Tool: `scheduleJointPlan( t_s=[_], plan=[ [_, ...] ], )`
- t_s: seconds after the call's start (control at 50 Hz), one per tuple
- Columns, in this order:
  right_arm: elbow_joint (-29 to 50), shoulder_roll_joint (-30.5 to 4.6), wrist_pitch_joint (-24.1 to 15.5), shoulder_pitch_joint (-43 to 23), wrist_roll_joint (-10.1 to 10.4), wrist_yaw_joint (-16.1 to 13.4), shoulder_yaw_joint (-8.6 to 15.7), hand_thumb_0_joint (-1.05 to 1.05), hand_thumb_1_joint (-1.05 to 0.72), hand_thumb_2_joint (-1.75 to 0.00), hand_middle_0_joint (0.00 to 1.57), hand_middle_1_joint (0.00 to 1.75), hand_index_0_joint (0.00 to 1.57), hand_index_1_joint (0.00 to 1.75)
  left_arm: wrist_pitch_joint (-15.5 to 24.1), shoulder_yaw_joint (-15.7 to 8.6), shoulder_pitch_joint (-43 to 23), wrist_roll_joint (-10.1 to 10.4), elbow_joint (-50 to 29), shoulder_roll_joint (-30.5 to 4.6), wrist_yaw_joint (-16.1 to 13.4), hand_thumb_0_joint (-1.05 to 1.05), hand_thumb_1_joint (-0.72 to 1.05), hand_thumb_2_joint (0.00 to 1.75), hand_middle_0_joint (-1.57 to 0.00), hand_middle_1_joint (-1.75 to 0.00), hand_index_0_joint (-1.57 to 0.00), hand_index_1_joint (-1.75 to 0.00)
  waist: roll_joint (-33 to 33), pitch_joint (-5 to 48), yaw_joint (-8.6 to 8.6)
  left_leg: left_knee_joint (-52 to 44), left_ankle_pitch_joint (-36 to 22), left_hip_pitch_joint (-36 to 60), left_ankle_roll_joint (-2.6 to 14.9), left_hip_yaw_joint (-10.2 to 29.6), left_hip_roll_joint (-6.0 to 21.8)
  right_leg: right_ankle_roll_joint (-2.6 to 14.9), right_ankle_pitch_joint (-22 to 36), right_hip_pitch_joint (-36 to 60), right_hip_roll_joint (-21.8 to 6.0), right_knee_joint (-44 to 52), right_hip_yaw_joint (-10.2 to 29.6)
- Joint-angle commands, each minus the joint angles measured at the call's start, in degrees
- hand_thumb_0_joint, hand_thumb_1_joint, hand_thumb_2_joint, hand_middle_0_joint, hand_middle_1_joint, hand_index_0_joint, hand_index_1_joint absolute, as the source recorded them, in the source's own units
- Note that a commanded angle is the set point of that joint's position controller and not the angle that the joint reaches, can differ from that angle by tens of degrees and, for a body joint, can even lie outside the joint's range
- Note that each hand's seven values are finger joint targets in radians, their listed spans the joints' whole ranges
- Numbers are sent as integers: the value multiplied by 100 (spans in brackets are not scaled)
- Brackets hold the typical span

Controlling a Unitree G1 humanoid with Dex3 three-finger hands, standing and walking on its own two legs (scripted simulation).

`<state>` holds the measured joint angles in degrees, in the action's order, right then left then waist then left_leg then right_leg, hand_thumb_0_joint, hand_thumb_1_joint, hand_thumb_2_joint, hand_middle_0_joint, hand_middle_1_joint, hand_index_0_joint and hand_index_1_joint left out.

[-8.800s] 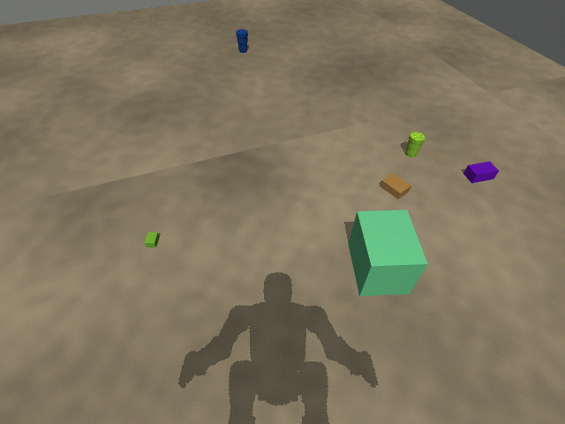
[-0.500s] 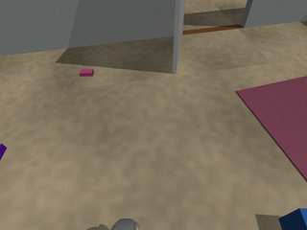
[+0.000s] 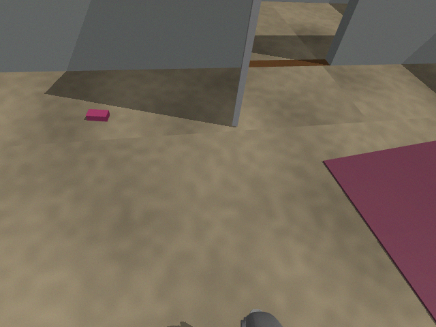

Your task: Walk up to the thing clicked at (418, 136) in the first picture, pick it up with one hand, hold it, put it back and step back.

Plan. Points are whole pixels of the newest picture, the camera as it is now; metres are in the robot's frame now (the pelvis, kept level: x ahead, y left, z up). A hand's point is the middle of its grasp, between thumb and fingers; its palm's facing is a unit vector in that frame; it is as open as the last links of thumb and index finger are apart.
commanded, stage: walk up
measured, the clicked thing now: out of the picture +0.28 +1.39 -0.72
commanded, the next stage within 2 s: none
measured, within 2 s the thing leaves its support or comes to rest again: neither
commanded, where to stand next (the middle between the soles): +0.32 -0.03 m, yaw +81 degrees
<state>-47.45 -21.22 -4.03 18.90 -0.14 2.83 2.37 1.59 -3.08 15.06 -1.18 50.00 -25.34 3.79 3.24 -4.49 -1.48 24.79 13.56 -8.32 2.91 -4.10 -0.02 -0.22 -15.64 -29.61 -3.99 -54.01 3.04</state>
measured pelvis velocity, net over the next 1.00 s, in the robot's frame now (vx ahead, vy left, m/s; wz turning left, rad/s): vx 0.33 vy -0.10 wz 0.76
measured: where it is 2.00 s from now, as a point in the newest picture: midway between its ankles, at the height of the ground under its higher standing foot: (218, 320)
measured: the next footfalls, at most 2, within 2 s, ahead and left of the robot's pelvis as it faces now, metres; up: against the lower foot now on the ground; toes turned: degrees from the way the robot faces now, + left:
right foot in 0.26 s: +0.26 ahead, -0.15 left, +0.00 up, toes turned +16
left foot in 0.70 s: +0.35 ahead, +0.07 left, +0.00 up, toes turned +38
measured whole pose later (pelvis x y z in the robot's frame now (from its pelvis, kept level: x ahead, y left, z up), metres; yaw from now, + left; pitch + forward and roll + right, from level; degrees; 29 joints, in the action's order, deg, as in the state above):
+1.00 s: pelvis +0.33 -0.10 -0.03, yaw +44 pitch -2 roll +0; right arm -36.7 -21.2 2.1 13.9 -2.9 0.8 2.0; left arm -1.0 -1.5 11.3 1.1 40.3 -22.5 0.6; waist 0.4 -10.8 -0.9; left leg 38.9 12.0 -24.7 1.1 4.9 -3.4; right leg -1.1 -22.5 -26.8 -5.2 -51.4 2.7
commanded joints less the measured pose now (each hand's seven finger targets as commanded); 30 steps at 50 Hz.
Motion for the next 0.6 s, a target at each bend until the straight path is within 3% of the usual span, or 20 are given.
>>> scheduleJointPlan(
  t_s=[0.0, 0.02, 0.04, 0.08, 0.12, 0.18, 0.2, 0.22, 0.24, 0.26, 0.28, 0.3, 0.32, 0.36, 0.38, 0.42, 0.46, 0.52, 0.56, 0.58],
  plan=[
    [380, -1892, 20, 388, 24, -169, 555, 0, -90, -90, 20, 30, 20, 30, 103, -330, -1161, -90, -1089, -843, 35, 0, 90, 90, -20, -30, -20, -30, -707, -178, -25, -1453, -538, 471, 1054, 2464, 1377, -58, -151, -915, 140, 561, -61],
    [445, -1899, -1, 157, 20, -181, 564, 0, -90, -90, 20, 30, 20, 30, 53, -316, -848, -74, -1001, -812, 52, 0, 90, 90, -20, -30, -20, -30, -825, 21, 163, -1331, -494, 784, 1115, 2350, 1385, -61, 94, -1043, 73, 522, -19],
    [490, -1859, -15, 63, 27, -200, 562, 0, -90, -90, 20, 30, 20, 30, 5, -337, -769, -54, -948, -898, 75, 0, 90, 90, -20, -30, -20, -30, -789, 248, 228, -1217, -287, 987, 1053, 2184, 1251, -58, 201, -995, 61, 629, 15],
    [468, -1827, -38, 304, -21, -219, 546, 0, -90, -90, 20, 30, 20, 30, -42, -418, -1208, -55, -1043, -919, 97, 0, 90, 90, -20, -30, -20, -30, -857, 212, 130, -1288, 123, 454, 938, 2421, 1170, -51, 185, -416, 28, 930, 99],
    [470, -1822, -35, 414, -59, -252, 535, 0, -90, -90, 20, 30, 20, 30, -16, -446, -1547, -61, -1223, -881, 102, 0, 90, 90, -20, -30, -20, -30, -844, 158, 74, -1071, -333, 225, 874, 2565, 1156, 18, 75, -16, 94, 1385, 183],
    [507, -1762, -46, 449, -58, -313, 505, 0, -90, -90, 20, 30, 20, 30, 56, -476, -1470, -52, -1306, -902, 66, 0, 90, 90, -20, -30, -20, -30, -911, 368, 191, -416, -1431, 234, 769, 2543, 1162, 167, 27, 640, 89, 1943, 323],
    [569, -1721, -55, 230, -44, -335, 484, 0, -90, -90, 20, 30, 20, 30, 76, -521, -1063, -32, -1224, -943, 30, 0, 90, 90, -20, -30, -20, -30, -912, 513, 508, 7, -1754, -24, 590, 2403, 1063, 313, 238, 1365, -73, 2448, 483],
    [635, -1546, -55, 135, -5, -342, 408, 0, -90, -90, 20, 30, 20, 30, 124, -606, -452, -64, -1027, -1112, -25, 0, 90, 90, -20, -30, -20, -30, -519, 849, 875, 904, -1821, -778, 302, 1987, 645, 514, 575, 2713, -126, 3024, 591],
    [670, -1067, -40, 380, 48, -316, 269, 0, -90, -90, 20, 30, 20, 30, 162, -745, 54, -142, -923, -1526, -93, 0, 90, 90, -20, -30, -20, -30, 678, 1369, 1047, 2454, -263, -1826, 32, 1249, 40, 684, -308, 4054, -1128, 3574, 1620],
    [563, -881, 19, 747, 58, -336, 162, 0, -90, -90, 20, 30, 20, 30, 186, -744, 74, -129, -985, -1697, -156, 0, 90, 90, -20, -30, -20, -30, 1329, 1672, 886, 3503, 1739, -2836, -59, 649, -393, 782, -417, 4813, -2189, 3595, 2697],
    [450, -1240, 88, 763, 0, -398, 260, 0, -90, -90, 20, 30, 20, 30, 155, -691, -312, -112, -1068, -1578, -170, 0, 90, 90, -20, -30, -20, -30, 929, 1337, 793, 3794, 1614, -3133, -122, 586, -264, 799, -842, 4413, -2320, 3962, 2857],
    [406, -1521, 106, 695, -29, -418, 340, 0, -90, -90, 20, 30, 20, 30, 119, -706, -542, -70, -1086, -1588, -160, 0, 90, 90, -20, -30, -20, -30, 1010, 1139, 678, 4127, 1296, -3064, -76, 629, 0, 938, -783, 3870, -2301, 4121, 2993],
    [303, -1581, 116, 590, -46, -396, 368, 0, -90, -90, 20, 30, 20, 30, 108, -672, -654, -30, -1105, -1367, -149, 0, 90, 90, -20, -30, -20, -30, 736, 612, 602, 4269, 969, -2896, -67, 796, 178, 765, -808, 3151, -1915, 4230, 2366],
    [105, -1433, 126, 754, 3, -260, 344, 0, -90, -90, 20, 30, 20, 30, 124, -512, -912, 21, -1108, -998, -152, 0, 90, 90, -20, -30, -20, -30, 826, 125, 318, 3942, 199, -2416, -97, 742, 279, 209, 101, 2484, -1092, 4123, 897],
    [103, -1265, 141, 869, 38, -212, 274, 0, -90, -90, 20, 30, 20, 30, 124, -514, -852, 15, -1093, -1007, -159, 0, 90, 90, -20, -30, -20, -30, 997, 189, 242, 3843, 133, -2403, -109, 603, 229, 232, 833, 2569, -1085, 3976, 625],
    [176, -1219, 222, 576, -11, -141, 276, 0, -90, -90, 20, 30, 20, 30, 115, -500, -687, 24, -1072, -887, -123, 0, 90, 90, -20, -30, -20, -30, 897, 63, 302, 3529, -191, -2323, -168, 454, 278, 374, 1689, 2460, -881, 3933, -51],
    [307, -1170, 269, 311, -18, -107, 273, 0, -90, -90, 20, 30, 20, 30, 100, -488, -580, -2, -1144, -857, -112, 0, 90, 90, -20, -30, -20, -30, 834, -72, 348, 3148, -360, -2459, -230, 271, 253, 426, 2296, 2604, -829, 3935, -415],
    [544, -1260, 292, -155, -23, -122, 344, 0, -90, -90, 20, 30, 20, 30, 31, -474, -389, -88, -1272, -858, -42, 0, 90, 90, -20, -30, -20, -30, 643, -420, 496, 2388, -454, -2374, -255, 37, 385, 360, 2108, 2311, -954, 4123, -559],
    [573, -1246, 295, -191, -19, -147, 362, 0, -90, -90, 20, 30, 20, 30, -45, -436, -361, -89, -1321, -814, -47, 0, 90, 90, -20, -30, -20, -30, 421, -436, 482, 1861, -617, -1991, -256, -153, 345, 136, 2536, 2210, -872, 3897, -896],
    [642, -1197, 293, -253, -22, -148, 356, 0, -90, -90, 20, 30, 20, 30, -65, -433, -267, -97, -1328, -833, -57, 0, 90, 90, -20, -30, -20, -30, 361, -357, 517, 1688, -761, -1751, -228, -234, 307, 147, 2730, 2153, -926, 3700, -1005]
  ],
)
